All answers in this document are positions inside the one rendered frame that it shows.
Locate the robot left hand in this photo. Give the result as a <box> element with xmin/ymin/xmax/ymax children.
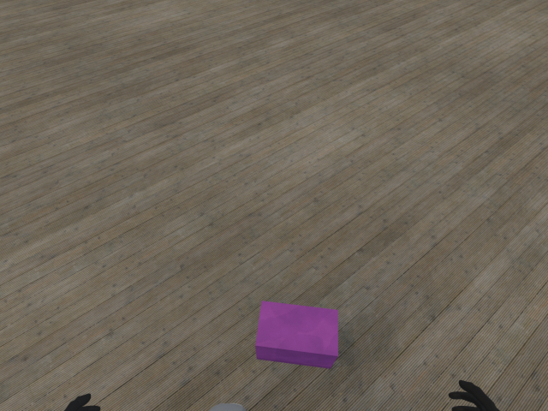
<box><xmin>64</xmin><ymin>394</ymin><xmax>100</xmax><ymax>411</ymax></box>

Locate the carton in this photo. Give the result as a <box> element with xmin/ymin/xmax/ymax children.
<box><xmin>255</xmin><ymin>301</ymin><xmax>338</xmax><ymax>369</ymax></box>

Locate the robot right hand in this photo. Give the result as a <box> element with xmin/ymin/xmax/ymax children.
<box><xmin>449</xmin><ymin>380</ymin><xmax>500</xmax><ymax>411</ymax></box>

